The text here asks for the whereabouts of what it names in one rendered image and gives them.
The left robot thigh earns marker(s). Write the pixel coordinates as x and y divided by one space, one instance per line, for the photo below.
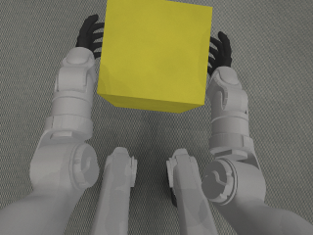
112 211

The carton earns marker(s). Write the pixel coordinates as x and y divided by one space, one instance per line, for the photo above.
155 55

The robot left forearm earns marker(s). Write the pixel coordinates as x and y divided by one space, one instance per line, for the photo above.
72 101

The robot right upper arm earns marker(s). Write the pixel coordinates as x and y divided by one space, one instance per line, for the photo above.
238 190

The robot right forearm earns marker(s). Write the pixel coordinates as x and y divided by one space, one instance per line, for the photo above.
229 118

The robot left upper arm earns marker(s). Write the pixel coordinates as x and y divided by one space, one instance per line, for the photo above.
59 173

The left robot hand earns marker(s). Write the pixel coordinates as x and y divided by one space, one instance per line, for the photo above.
86 36

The right robot shin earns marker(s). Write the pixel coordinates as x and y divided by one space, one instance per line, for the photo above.
182 152

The right robot hand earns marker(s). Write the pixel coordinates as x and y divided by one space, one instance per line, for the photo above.
222 56

